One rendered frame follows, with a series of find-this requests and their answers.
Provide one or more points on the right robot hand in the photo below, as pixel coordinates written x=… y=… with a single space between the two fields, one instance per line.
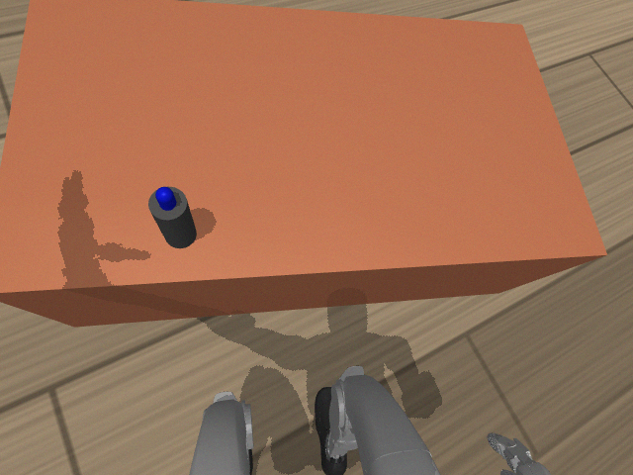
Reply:
x=517 y=456

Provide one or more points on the bottle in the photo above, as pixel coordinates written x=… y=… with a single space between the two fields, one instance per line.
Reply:
x=171 y=211

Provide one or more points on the right robot foot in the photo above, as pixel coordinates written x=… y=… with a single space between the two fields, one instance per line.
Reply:
x=329 y=465

